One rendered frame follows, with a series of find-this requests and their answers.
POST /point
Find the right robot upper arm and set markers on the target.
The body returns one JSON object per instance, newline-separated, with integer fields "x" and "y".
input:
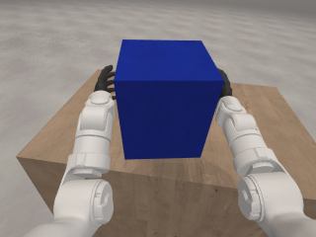
{"x": 273, "y": 201}

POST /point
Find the carton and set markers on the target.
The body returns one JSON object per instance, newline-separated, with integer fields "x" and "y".
{"x": 167, "y": 92}

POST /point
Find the left robot upper arm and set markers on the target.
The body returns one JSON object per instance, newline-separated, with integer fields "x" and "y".
{"x": 81, "y": 207}

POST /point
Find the robot left forearm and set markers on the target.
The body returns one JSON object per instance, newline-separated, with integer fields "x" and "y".
{"x": 90, "y": 156}

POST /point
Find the pedestal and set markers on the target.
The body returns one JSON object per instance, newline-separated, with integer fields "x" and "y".
{"x": 177, "y": 197}

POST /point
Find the robot right forearm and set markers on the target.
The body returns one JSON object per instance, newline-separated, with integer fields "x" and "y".
{"x": 250, "y": 152}

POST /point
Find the right robot hand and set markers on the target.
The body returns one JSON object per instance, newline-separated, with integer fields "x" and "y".
{"x": 226, "y": 90}

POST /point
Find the left robot hand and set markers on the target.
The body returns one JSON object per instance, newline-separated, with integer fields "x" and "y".
{"x": 103, "y": 82}

